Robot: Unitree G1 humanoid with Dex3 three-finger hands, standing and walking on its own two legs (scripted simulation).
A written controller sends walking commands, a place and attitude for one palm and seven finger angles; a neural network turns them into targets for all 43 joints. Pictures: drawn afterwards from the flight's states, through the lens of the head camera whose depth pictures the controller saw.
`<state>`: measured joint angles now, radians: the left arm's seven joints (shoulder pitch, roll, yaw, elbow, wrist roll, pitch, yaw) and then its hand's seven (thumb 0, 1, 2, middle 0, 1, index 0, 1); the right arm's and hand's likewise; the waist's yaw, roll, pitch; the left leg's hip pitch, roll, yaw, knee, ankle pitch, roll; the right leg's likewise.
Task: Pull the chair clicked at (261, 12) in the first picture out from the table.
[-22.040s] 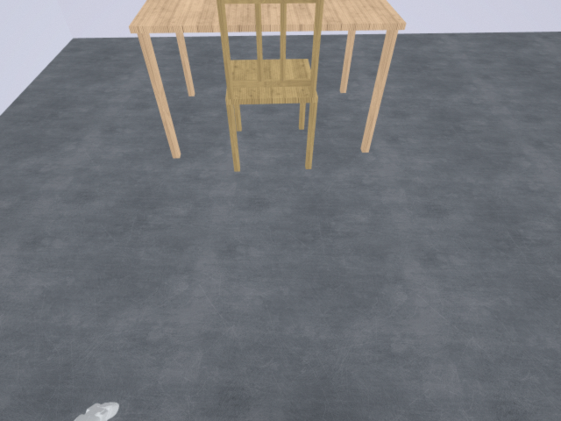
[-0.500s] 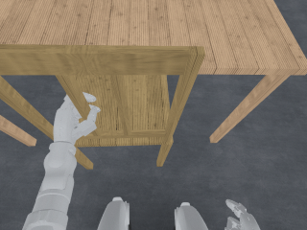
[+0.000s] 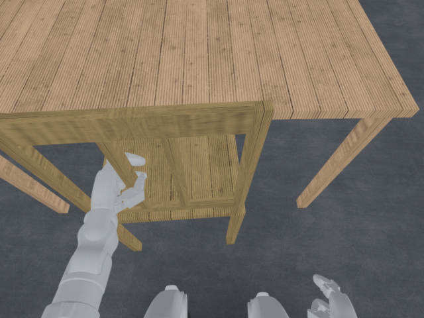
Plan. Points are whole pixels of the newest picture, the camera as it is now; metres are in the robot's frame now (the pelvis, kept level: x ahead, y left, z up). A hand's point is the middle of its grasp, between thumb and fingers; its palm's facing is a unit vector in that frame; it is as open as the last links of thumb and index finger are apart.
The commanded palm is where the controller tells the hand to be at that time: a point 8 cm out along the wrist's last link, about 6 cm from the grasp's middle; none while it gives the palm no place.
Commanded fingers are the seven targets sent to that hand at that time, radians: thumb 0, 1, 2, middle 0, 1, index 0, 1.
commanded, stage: step backward, pulling the chair out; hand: left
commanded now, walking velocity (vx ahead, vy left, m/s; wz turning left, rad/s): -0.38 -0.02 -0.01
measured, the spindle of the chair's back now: (131, 179) +0.38 +0.17 -0.03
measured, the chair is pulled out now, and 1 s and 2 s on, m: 0.03 0.15 0.24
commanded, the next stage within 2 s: none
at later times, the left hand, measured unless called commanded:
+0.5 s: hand (152, 223) +0.29 +0.11 +0.00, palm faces -0.06 -0.99 -0.15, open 5.3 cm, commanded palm +0.26 +0.16 +0.00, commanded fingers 0.00 0.90 0.90 -0.50 -1.45 -0.50 -1.45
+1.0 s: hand (154, 254) +0.23 +0.10 +0.00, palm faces -0.07 -0.98 -0.17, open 5.3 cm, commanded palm +0.21 +0.15 +0.00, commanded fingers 0.00 0.90 0.90 -0.50 -1.45 -0.50 -1.45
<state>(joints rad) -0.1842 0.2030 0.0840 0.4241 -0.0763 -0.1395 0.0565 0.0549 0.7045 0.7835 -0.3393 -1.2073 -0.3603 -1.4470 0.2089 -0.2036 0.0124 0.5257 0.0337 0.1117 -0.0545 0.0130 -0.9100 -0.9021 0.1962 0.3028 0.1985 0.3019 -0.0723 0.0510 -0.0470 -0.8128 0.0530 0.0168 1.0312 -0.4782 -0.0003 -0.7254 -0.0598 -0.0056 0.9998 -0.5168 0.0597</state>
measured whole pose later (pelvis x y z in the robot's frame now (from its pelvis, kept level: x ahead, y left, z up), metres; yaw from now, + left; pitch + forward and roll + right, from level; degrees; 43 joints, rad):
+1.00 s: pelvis -0.09 +0.00 +0.05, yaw -3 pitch +1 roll -1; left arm -0.30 0.13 -0.05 0.87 -0.06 -0.19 0.11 0.03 0.68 0.74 -0.24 -1.10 -0.50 -1.45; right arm 0.22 -0.23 0.03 0.65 0.02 0.09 -0.12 0.01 -0.91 -0.90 0.20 0.30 0.20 0.30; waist -0.05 0.04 0.10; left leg -0.43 0.06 0.08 0.53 -0.12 0.01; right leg -0.40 -0.03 -0.01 0.65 -0.37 -0.01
